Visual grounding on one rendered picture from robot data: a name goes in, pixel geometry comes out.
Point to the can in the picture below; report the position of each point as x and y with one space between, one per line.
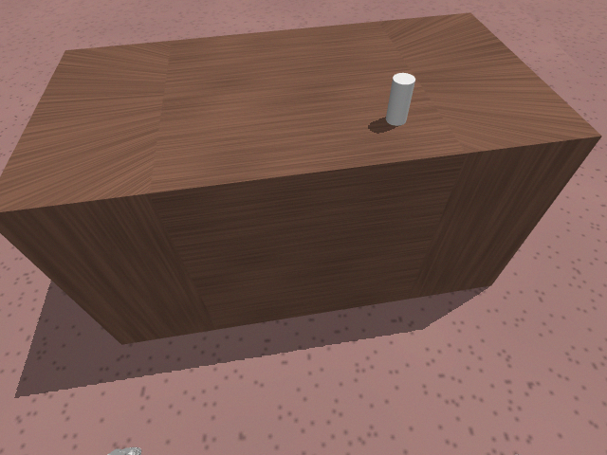
400 98

